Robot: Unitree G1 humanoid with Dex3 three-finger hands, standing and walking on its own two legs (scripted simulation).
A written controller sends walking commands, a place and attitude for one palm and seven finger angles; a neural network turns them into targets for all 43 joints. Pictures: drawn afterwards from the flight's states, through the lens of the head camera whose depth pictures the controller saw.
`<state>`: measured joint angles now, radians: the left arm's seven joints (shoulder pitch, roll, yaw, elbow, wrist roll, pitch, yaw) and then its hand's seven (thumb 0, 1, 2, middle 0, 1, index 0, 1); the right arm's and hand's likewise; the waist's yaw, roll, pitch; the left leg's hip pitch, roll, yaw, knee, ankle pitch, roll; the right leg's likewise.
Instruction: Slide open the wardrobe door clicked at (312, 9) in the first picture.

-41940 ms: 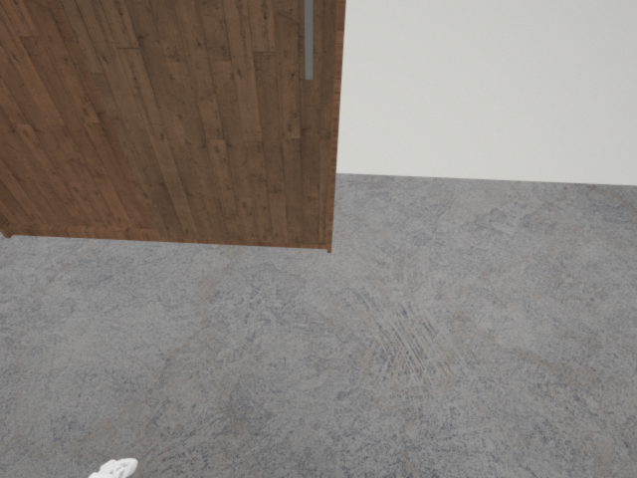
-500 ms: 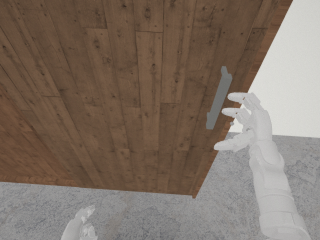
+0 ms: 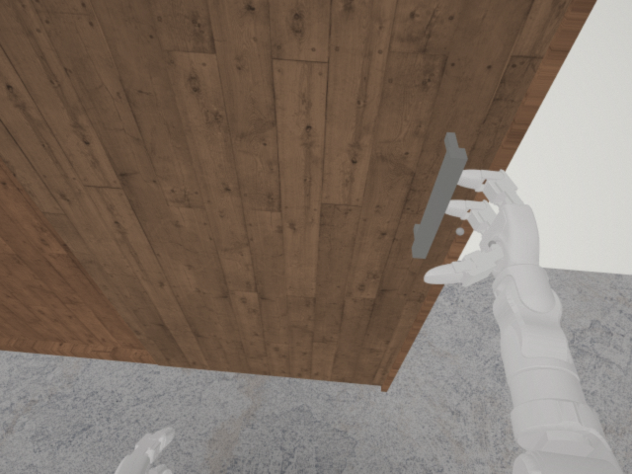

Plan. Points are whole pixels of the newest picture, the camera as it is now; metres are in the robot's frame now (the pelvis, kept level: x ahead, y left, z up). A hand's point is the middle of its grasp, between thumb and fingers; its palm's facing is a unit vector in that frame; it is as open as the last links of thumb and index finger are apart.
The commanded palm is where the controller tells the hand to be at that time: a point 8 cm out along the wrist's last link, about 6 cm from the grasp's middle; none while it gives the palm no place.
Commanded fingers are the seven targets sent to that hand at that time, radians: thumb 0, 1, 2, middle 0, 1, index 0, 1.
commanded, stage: feel for the door with the fingertips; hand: right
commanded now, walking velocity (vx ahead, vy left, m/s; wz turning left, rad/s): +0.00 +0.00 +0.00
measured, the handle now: (433, 200) +0.46 -0.12 +0.11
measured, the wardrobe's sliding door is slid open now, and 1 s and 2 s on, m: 0.00 0.00 0.00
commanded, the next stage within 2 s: slide the fingers in behind the handle in 0.06 s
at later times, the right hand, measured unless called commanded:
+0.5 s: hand (456, 239) +0.39 -0.14 +0.11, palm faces -0.01 +1.00 +0.00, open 14.0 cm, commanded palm +0.36 -0.19 +0.11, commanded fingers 0.00 0.50 -0.30 0.30 1.20 0.30 1.20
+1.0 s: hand (450, 239) +0.38 -0.13 +0.11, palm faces +0.01 +1.00 +0.00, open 14.2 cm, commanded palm +0.35 -0.17 +0.11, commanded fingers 0.00 0.50 -0.30 0.30 1.20 0.30 1.20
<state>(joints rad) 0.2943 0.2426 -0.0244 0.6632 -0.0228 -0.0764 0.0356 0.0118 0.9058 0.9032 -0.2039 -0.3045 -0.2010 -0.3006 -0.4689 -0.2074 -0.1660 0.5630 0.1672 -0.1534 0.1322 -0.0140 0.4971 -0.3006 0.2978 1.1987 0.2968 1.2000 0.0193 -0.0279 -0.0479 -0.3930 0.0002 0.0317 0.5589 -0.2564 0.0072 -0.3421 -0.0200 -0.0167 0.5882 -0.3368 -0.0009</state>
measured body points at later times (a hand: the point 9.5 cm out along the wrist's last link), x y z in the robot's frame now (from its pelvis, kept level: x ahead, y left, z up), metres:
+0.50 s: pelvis -0.01 +0.00 +0.00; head +0.02 +0.00 +0.45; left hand +0.12 +0.24 -0.11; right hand +0.38 -0.19 +0.11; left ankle +0.01 +0.12 -0.73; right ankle -0.03 -0.12 -0.73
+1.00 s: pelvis +0.00 +0.00 +0.00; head +0.02 +0.01 +0.45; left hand +0.14 +0.24 -0.11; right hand +0.38 -0.18 +0.12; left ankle +0.01 +0.12 -0.73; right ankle -0.03 -0.12 -0.73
